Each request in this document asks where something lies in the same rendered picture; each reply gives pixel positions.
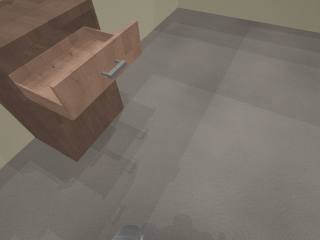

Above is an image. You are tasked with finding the left robot thigh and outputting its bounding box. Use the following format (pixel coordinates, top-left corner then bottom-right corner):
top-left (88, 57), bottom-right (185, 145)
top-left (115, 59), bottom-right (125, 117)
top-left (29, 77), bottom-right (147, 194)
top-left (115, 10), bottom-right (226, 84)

top-left (112, 225), bottom-right (144, 240)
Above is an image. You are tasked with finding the drawer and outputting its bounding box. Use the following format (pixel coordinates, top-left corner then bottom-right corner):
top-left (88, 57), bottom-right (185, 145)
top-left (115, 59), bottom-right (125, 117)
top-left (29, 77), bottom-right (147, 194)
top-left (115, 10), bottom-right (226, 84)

top-left (8, 20), bottom-right (142, 120)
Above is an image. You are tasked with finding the cabinet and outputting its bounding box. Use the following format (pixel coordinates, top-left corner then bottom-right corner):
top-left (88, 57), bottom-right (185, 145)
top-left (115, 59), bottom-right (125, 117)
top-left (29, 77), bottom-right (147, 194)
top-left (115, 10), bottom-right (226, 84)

top-left (0, 0), bottom-right (124, 162)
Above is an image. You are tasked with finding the handle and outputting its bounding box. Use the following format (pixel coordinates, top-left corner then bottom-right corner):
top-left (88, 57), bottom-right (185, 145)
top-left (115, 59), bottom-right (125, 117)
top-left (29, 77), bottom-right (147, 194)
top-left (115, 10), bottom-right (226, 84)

top-left (100, 59), bottom-right (127, 80)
